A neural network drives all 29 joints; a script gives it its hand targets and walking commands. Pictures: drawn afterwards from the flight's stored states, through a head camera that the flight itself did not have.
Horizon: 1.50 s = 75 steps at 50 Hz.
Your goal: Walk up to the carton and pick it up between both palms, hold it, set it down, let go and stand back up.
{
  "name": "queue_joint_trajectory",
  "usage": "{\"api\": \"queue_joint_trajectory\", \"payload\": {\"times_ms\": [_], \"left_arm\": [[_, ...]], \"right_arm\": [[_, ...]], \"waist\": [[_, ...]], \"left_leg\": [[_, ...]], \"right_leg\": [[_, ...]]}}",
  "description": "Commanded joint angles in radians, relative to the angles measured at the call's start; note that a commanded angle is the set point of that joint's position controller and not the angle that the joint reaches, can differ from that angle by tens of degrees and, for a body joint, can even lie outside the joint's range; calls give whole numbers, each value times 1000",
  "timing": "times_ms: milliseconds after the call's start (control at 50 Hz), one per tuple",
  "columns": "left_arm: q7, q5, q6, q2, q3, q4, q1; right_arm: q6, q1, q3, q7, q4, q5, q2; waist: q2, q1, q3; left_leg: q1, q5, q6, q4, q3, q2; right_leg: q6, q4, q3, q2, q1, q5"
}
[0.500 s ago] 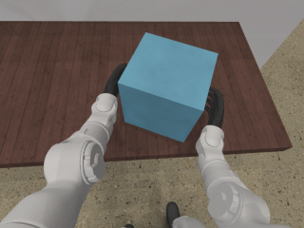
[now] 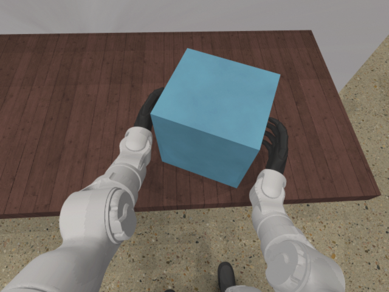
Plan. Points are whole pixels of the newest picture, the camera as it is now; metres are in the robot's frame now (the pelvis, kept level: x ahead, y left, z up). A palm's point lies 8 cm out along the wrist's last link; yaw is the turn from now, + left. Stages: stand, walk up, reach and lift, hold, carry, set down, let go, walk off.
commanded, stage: reach and lift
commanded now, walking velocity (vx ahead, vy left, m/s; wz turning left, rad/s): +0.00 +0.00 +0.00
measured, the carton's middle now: (213, 123) +0.45 -0.07 +0.01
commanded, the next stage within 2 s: none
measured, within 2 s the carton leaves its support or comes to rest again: leaves its support in 0.98 s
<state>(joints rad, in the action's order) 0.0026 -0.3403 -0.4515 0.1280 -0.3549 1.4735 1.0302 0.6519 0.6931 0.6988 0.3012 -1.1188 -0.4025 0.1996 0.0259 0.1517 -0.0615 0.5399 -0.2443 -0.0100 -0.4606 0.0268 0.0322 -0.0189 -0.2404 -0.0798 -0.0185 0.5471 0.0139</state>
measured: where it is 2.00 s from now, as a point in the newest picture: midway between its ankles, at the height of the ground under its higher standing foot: outside the picture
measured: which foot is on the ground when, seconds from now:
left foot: down 0.00-1.00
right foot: down 0.00-1.00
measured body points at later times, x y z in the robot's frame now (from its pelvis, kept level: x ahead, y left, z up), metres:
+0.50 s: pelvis -0.01 +0.00 +0.00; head +0.12 +0.01 +0.43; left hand +0.47 +0.07 +0.02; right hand +0.36 -0.19 -0.01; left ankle -0.03 +0.12 -0.74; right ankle +0.04 -0.14 -0.74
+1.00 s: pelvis -0.03 +0.00 -0.01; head +0.07 +0.01 +0.43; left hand +0.44 +0.07 +0.03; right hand +0.34 -0.19 +0.00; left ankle -0.03 +0.12 -0.74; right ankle +0.04 -0.14 -0.74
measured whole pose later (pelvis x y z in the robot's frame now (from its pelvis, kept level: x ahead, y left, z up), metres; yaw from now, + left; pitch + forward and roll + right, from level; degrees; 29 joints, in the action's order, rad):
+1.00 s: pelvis -0.03 +0.00 -0.01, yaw +1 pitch +21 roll -2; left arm -0.10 -0.05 -0.41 0.11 -0.05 1.47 1.02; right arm 0.52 0.69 0.42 0.33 -1.15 -0.14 0.11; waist 0.06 0.15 -0.17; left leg 0.69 -0.24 0.00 -0.57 0.04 0.02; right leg -0.02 -0.34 -0.10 -0.03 0.69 0.01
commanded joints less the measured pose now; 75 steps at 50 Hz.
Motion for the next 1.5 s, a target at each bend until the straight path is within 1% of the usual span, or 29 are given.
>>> {"api": "queue_joint_trajectory", "payload": {"times_ms": [0,40,140,180,220,260,280,340,420,600,720,740,760,800,820,940,1040,1060,1080,1120,1200,1240,1340,1380,1400,1420,1440,1460,1480], "left_arm": [[133,-98,-62,-603,155,-47,457],[134,-103,-59,-604,175,-17,457],[113,-79,-78,-613,204,-18,425],[114,-73,-76,-616,216,17,440],[114,-41,-76,-620,230,-10,447],[109,-43,-78,-615,245,-24,461],[107,-32,-71,-601,261,-12,476],[104,-14,-74,-583,247,-8,455],[112,-5,-74,-608,274,-17,491],[106,50,-74,-601,318,-63,540],[90,117,-85,-654,395,-149,584],[92,116,-77,-639,375,-140,593],[91,103,-75,-653,379,-141,565],[93,124,-79,-646,392,-163,624],[87,139,-77,-653,408,-166,638],[73,194,-63,-708,487,-247,690],[49,253,-38,-754,522,-289,660],[44,262,-27,-800,573,-312,647],[38,263,-15,-791,562,-327,648],[33,293,14,-789,572,-359,625],[17,322,138,-791,601,-406,500],[8,343,230,-798,585,-454,442],[13,375,429,-839,584,-693,469],[27,358,497,-835,546,-697,573],[32,326,540,-812,495,-655,509],[41,314,580,-827,484,-667,436],[51,275,618,-811,425,-634,389],[61,265,637,-810,409,-657,397],[72,234,654,-816,370,-619,414]], "right_arm": [[41,520,-372,-187,-127,-174,506],[49,504,-347,-181,-176,-178,510],[89,527,-382,-189,-161,-140,471],[91,540,-377,-178,-198,-126,486],[94,535,-373,-180,-198,-111,459],[97,578,-388,-181,-190,-95,451],[89,560,-380,-176,-193,-89,425],[90,557,-421,-173,-170,-63,430],[86,595,-428,-168,-163,-69,442],[45,602,-504,-174,-145,-12,463],[26,633,-550,-182,-68,11,464],[19,679,-574,-180,-38,38,463],[8,663,-587,-183,-19,42,477],[-16,689,-602,-188,-8,48,493],[-23,690,-609,-191,-10,51,492],[-102,742,-660,-191,82,88,498],[-164,868,-783,-189,259,200,502],[-181,838,-785,-185,272,203,508],[-206,850,-824,-183,307,225,517],[-257,841,-868,-182,366,266,508],[-382,924,-936,-173,546,380,465],[-481,957,-1011,-170,661,437,471],[-653,1018,-1053,-165,786,560,453],[-711,1037,-999,-175,698,554,452],[-738,977,-935,-181,628,537,411],[-755,971,-947,-187,655,533,408],[-776,918,-905,-191,576,519,402],[-775,921,-895,-196,600,520,386],[-778,959,-839,-204,556,504,386]], "waist": [[96,-2,-741],[118,48,-716],[127,-7,-784],[132,25,-768],[144,34,-751],[165,9,-784],[187,32,-779],[140,-12,-805],[148,25,-829],[115,27,-868],[122,51,-986],[121,22,-973],[100,33,-978],[106,26,-980],[93,52,-963],[94,61,-983],[104,19,-1072],[130,58,-1089],[118,34,-1068],[77,27,-1056],[80,10,-967],[28,-38,-864],[35,-35,-754],[33,-21,-632],[53,-17,-556],[20,-43,-538],[-16,-32,-458],[-32,-46,-475],[-10,-38,-401]], "left_leg": [[-186,555,-89,6,-81,-43],[-208,557,-109,-1,-86,-40],[-205,587,-110,-16,-82,-41],[-183,580,-111,-26,-85,-44],[-213,565,-111,-17,-82,-47],[-198,578,-119,-32,-80,-40],[-219,559,-115,-31,-67,-49],[-168,553,-98,-35,-84,-54],[-104,489,-96,-35,-85,-66],[-102,412,-75,-36,-69,-71],[-91,418,-78,-61,-39,-65],[-78,402,-66,-67,-51,-77],[-68,380,-65,-51,-56,-79],[-33,292,-55,-42,-41,-78],[-44,296,-63,-41,-46,-77],[-77,261,-63,-47,-25,-69],[-40,285,-54,-77,-14,-74],[-74,309,-73,-89,-4,-67],[-84,327,-66,-99,-1,-65],[-64,282,-59,-97,9,-67],[-114,299,-49,-66,5,-54],[-105,298,-32,-39,16,-52],[-227,390,-46,-22,20,-56],[-251,269,-51,17,34,-52],[-254,223,-54,43,28,-46],[-274,228,-43,64,19,-45],[-261,207,-44,81,7,-47],[-255,208,-48,94,9,-47],[-238,183,-54,95,3,-51]], "right_leg": [[27,-119,-54,51,-525,-488],[41,-105,-73,50,-510,-467],[49,-99,-50,53,-497,-466],[42,-115,-60,59,-501,-473],[48,-87,-67,63,-470,-440],[51,-103,-67,67,-452,-420],[46,-97,-77,62,-419,-399],[51,-117,-43,57,-480,-472],[43,-136,-55,52,-507,-470],[40,-148,-39,54,-472,-415],[44,-169,-29,46,-486,-426],[39,-169,-30,50,-489,-420],[37,-163,-23,49,-519,-441],[29,-175,-17,46,-508,-365],[34,-179,-30,45,-478,-349],[34,-186,-21,65,-445,-275],[30,-231,19,54,-520,-333],[35,-237,17,65,-506,-352],[34,-239,41,59,-510,-354],[26,-245,44,68,-508,-322],[27,-229,62,73,-546,-269],[18,-216,80,84,-576,-235],[29,-196,86,91,-609,-240],[30,-169,73,92,-548,-99],[30,-136,73,88,-534,-32],[34,-120,80,89,-559,-38],[36,-103,79,81,-581,-33],[37,-108,72,93,-625,-48],[40,-103,67,89,-608,-8]]}}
